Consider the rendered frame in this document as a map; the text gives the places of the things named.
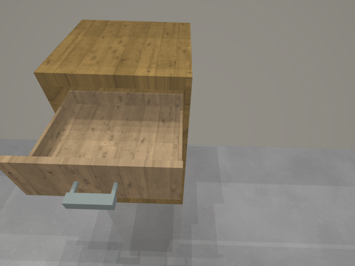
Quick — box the handle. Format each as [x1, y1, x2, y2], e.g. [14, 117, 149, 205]
[62, 181, 118, 210]

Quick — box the cabinet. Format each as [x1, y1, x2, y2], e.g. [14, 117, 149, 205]
[34, 19, 192, 204]

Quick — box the drawer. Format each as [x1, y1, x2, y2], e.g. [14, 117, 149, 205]
[0, 90, 183, 200]

